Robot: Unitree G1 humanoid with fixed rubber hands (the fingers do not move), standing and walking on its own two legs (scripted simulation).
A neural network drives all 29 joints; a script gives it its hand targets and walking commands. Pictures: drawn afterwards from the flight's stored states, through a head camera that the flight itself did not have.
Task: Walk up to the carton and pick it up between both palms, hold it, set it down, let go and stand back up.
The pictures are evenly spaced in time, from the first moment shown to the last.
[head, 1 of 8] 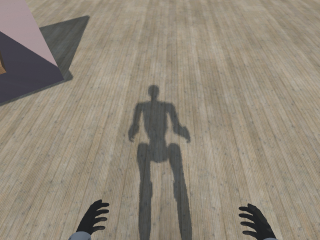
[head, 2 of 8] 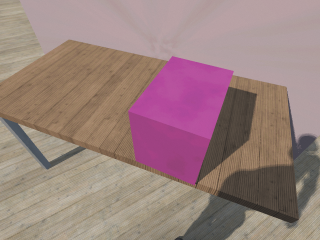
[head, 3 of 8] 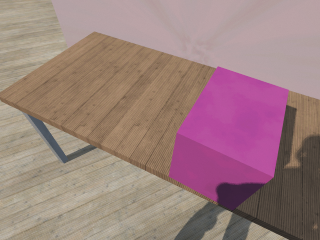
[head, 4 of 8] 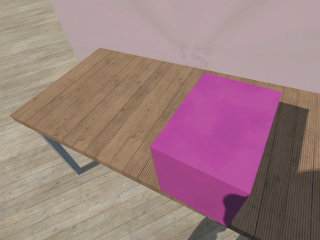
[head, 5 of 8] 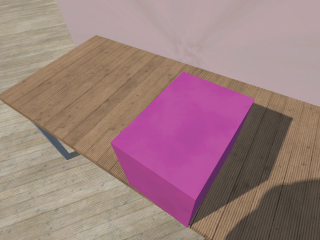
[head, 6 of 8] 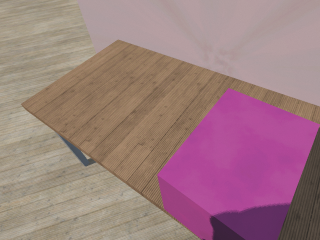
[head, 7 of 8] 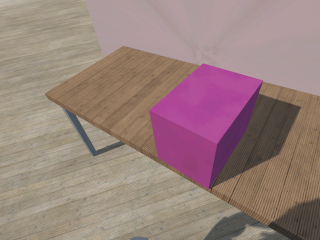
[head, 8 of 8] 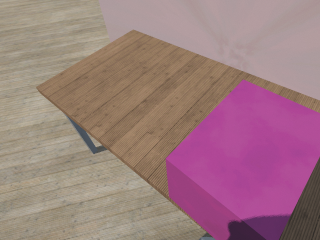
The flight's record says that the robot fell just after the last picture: no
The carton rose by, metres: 0.00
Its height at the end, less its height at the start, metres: +0.00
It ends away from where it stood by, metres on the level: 0.00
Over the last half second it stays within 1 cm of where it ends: yes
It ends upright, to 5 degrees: yes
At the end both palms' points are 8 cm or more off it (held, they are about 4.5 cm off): yes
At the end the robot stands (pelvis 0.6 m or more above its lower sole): yes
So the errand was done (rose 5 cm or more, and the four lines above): no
